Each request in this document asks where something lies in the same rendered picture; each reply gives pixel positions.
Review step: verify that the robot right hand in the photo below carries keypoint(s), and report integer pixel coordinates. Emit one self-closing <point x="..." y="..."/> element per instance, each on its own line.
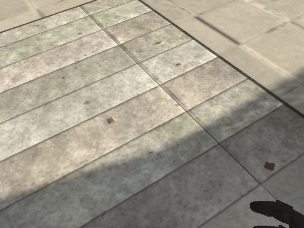
<point x="280" y="211"/>

